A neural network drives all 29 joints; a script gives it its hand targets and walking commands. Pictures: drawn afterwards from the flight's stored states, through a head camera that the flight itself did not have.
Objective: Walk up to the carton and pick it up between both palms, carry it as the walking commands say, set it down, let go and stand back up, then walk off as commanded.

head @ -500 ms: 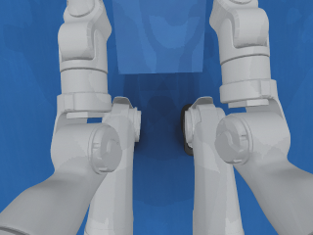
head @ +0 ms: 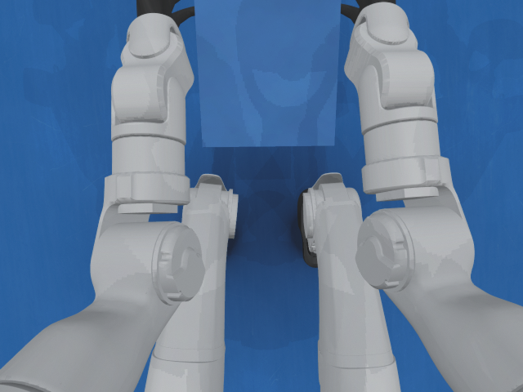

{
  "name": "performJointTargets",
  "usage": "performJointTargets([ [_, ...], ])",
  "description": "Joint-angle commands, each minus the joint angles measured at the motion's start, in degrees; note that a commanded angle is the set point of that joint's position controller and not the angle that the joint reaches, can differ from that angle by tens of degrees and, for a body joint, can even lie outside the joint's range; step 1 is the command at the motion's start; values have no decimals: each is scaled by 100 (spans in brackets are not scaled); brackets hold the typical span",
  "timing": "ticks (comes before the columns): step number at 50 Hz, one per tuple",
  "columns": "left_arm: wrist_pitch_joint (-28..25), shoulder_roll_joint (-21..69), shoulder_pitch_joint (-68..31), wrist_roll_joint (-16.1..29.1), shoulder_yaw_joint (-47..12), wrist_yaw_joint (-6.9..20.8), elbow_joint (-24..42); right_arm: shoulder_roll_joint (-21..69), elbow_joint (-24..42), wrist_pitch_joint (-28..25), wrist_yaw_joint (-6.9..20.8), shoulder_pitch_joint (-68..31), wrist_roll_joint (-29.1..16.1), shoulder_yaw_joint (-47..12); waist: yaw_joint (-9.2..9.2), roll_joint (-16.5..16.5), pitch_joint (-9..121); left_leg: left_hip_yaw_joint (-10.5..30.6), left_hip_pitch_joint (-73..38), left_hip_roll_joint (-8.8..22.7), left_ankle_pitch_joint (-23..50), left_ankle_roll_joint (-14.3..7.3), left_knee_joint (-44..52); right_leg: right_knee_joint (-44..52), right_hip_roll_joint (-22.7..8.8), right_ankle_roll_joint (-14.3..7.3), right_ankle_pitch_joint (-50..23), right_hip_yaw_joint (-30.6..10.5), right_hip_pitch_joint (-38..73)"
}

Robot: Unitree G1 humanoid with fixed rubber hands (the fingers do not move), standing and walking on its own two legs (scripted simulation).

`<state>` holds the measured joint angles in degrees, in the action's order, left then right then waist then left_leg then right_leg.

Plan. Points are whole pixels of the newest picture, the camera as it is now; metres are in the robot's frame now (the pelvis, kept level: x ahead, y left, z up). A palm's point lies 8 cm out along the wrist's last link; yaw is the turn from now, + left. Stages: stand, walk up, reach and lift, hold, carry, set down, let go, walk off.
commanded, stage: reach and lift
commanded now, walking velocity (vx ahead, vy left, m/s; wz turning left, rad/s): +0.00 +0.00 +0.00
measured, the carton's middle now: (264, 41) +0.53 +0.02 -0.13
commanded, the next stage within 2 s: none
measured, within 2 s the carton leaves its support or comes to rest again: neither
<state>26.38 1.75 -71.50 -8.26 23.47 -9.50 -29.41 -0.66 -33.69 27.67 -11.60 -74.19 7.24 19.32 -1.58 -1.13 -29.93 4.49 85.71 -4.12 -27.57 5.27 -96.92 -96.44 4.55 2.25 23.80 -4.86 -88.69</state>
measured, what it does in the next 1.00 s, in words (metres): rises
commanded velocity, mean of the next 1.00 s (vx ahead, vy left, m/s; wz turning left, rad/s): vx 0.00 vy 0.00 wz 0.00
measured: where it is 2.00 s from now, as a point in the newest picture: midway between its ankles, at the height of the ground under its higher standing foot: (263, 245)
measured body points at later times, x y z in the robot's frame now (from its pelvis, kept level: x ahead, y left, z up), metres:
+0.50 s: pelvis +0.00 +0.00 +0.06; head +0.28 +0.00 +0.40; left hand +0.51 +0.13 +0.01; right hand +0.52 -0.10 +0.00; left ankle +0.15 +0.15 -0.49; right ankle +0.17 -0.12 -0.49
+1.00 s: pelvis +0.02 +0.00 +0.12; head +0.23 +0.00 +0.51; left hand +0.48 +0.13 +0.09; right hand +0.50 -0.10 +0.09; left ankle +0.15 +0.15 -0.49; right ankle +0.17 -0.12 -0.49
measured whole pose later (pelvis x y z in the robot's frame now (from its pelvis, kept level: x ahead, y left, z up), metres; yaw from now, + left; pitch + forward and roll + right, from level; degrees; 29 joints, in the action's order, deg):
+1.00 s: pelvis +0.02 +0.00 +0.12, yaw +0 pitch +9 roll +1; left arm 25.4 6.5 -54.4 -10.1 22.0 -9.3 -31.5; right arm 4.7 -35.4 26.1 -11.2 -56.5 9.8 18.8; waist -2.1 -0.2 -19.6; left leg 5.3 59.0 -3.1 -22.2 4.1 -71.5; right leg -71.4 3.5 1.5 19.3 -5.0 -61.4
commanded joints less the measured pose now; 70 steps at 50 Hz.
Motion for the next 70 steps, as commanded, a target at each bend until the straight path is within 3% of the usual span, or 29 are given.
performJointTargets([
  [1, -78, 6502, -4564, 1206, -3726, 1731, -23, 6529, 258, -217, 1792, -4618, -1135, -3625, -184, -101, 13129, -839, -2613, -596, 196, -298, 1390, 1369, 483, 2, -38, 567, 4376],
  [4, -88, 6447, -4447, 1120, -3746, 1735, -71, 6545, 292, -243, 1815, -4576, -1159, -3598, -239, -25, 13039, -840, -2828, -592, 286, -300, 1541, 1491, 490, 2, -91, 557, 4424],
  [5, -96, 6553, -4716, 1334, -3969, 1749, 300, 6628, 405, -198, 1807, -4560, -1172, -3684, -78, -108, 13319, -811, -3111, -610, 375, -291, 1608, 1577, 491, 7, -207, 576, 4696],
  [8, -84, 6478, -4135, 1140, -3839, 1700, 150, 6742, 601, -208, 1796, -4440, -1264, -3933, -390, -167, 13612, -812, -3398, -611, 647, -321, 1707, 1629, 506, 54, -409, 557, 4870],
  [12, -147, 6557, -4235, 1129, -3827, 1743, 112, 6802, 326, -256, 1805, -4326, -1113, -3725, -282, -164, 13086, -771, -3215, -612, 408, -333, 1839, 1835, 477, 31, -161, 502, 4786],
  [14, -116, 6578, -4186, 1293, -4083, 1711, 484, 6822, 717, -224, 1788, -4287, -1321, -4044, -299, -79, 13708, -724, -3740, -604, 722, -321, 1916, 1902, 481, 34, -464, 434, 5244],
  [15, -102, 6604, -4318, 1346, -4134, 1697, 395, 6745, 557, -229, 1773, -4245, -1234, -3890, -97, -90, 13506, -687, -3772, -577, 716, -294, 1923, 1880, 493, 27, -495, 503, 4987],
  [16, -116, 6479, -4269, 1244, -3962, 1703, 251, 6650, 163, -204, 1785, -3985, -1084, -3686, -183, -88, 12983, -679, -3550, -563, 521, -288, 2013, 1969, 487, -10, -248, 460, 4794],
  [21, -139, 6798, -4069, 1281, -4113, 1703, 291, 6737, 843, -319, 1768, -4276, -1224, -4037, -264, 13, 13314, -710, -3979, -599, 646, -274, 2224, 2185, 461, -7, -367, 400, 5445],
  [23, -107, 6694, -3939, 1246, -4015, 1702, 279, 6778, 514, -233, 1777, -4009, -1106, -3914, -164, -53, 13191, -662, -4014, -589, 503, -274, 2350, 2302, 451, 3, -211, 424, 5307],
  [25, -151, 6557, -3963, 1207, -3966, 1704, 242, 6853, 431, -234, 1783, -3932, -1115, -3939, -335, -87, 12811, -668, -3855, -585, 426, -316, 2434, 2446, 419, 22, -152, 311, 5443],
  [26, -136, 6780, -3856, 1275, -4147, 1691, 380, 6895, 845, -279, 1789, -4141, -1245, -4151, -286, -170, 13300, -605, -4232, -570, 594, -312, 2519, 2491, 448, 35, -324, 362, 5712],
  [32, -142, 6844, -3522, 1201, -4069, 1713, 138, 6900, 380, -274, 1792, -3553, -1050, -3896, -143, -31, 12708, -560, -4415, -531, 447, -282, 2865, 2843, 405, -1, -122, 365, 5718],
  [34, -184, 6862, -3574, 1164, -4019, 1723, 195, 6996, 682, -333, 1807, -3855, -1135, -4036, -326, -71, 12730, -571, -4427, -553, 413, -324, 2911, 2952, 394, 11, -18, 278, 5836],
  [35, -182, 7052, -3588, 1299, -4282, 1709, 433, 7028, 941, -350, 1800, -3841, -1250, -4189, -196, -31, 13178, -513, -4826, -577, 772, -297, 2927, 2904, 429, -2, -427, 320, 6081],
  [36, -185, 6855, -3540, 1255, -4210, 1704, 445, 6988, 863, -337, 1787, -3730, -1211, -4219, -350, -57, 13033, -516, -4697, -565, 780, -310, 2953, 2961, 422, -15, -400, 238, 6116],
  [38, -166, 6799, -3306, 1097, -3977, 1717, 30, 6835, 255, -300, 1805, -3389, -931, -3854, -211, -47, 12201, -505, -4477, -522, 451, -296, 3121, 3167, 387, -34, -23, 274, 5635],
  [41, -196, 6999, -3104, 1132, -4043, 1731, 130, 7101, 484, -323, 1800, -3261, -1024, -4056, -276, -116, 12414, -473, -4900, -511, 778, -310, 3245, 3263, 390, -6, -356, 263, 6051],
  [42, -180, 7109, -3199, 1210, -4171, 1742, 163, 6989, 576, -356, 1801, -3299, -1014, -3965, -86, 21, 12346, -408, -5064, -510, 773, -291, 3364, 3366, 403, -52, -359, 255, 6082],
  [44, -261, 6919, -3284, 1156, -4192, 1708, 415, 7118, 559, -388, 1828, -3284, -1079, -4057, -228, -2, 12411, -403, -5136, -486, 737, -312, 3399, 3392, 394, -46, -330, 209, 6164],
  [51, -257, 7267, -2642, 841, -3780, 1741, -227, 7198, 97, -443, 1853, -2641, -742, -3551, -70, 155, 10750, -412, -5064, -467, 552, -326, 3896, 3867, 367, -70, -257, 227, 6081],
  [54, -304, 7452, -1950, 505, -3168, 1710, -746, 7401, -293, -497, 1867, -2263, -586, -3300, -197, -29, 9514, -375, -4888, -468, 529, -406, 4167, 4094, 351, -80, -243, 204, 5983],
  [56, -295, 7359, -1628, 149, -2563, 1740, -1320, 7363, -939, -532, 1875, -1961, -300, -2662, -166, 8, 7799, -362, -4400, -448, 65, -469, 4382, 4302, 288, -90, 134, 164, 5466],
  [59, -343, 7187, -1219, -263, -1940, 1805, -1670, 7351, -1414, -526, 1911, -1408, 157, -1985, -69, -343, 6558, -289, -4318, -400, -268, -613, 4719, 4796, 262, -111, 619, 166, 5534],
  [60, -331, 7172, -1036, -348, -1877, 1822, -1732, 7268, -1467, -534, 1920, -1204, 200, -1922, -85, -193, 6481, -301, -4502, -407, -255, -594, 4832, 4928, 236, -126, 646, 175, 5583],
  [63, -398, 7178, -353, -394, -1988, 1810, -1784, 7126, -1074, -663, 1901, -890, 137, -2170, -174, -170, 6535, -105, -5239, -337, 684, -601, 5099, 5134, 213, -153, -194, 133, 5854],
  [65, -473, 6910, -399, -452, -1884, 1768, -1647, 7118, -1330, -666, 1886, -562, 248, -2046, -212, -195, 6049, -137, -5220, -308, 631, -624, 5237, 5328, 168, -172, -151, 60, 5939],
  [66, -515, 6946, -417, -460, -2019, 1753, -1453, 7097, -1451, -687, 1876, -318, 289, -1953, -95, -25, 5954, -102, -5328, -310, 841, -605, 5326, 5384, 174, -207, -373, 46, 5971],
  [70, -572, 7128, 264, -313, -2454, 1734, -1310, 7282, -1090, -769, 1832, 320, 192, -2354, -133, -7, 6388, -83, -5942, -290, 1849, -567, 5525, 5557, 202, -158, -1388, 24, 6522],
])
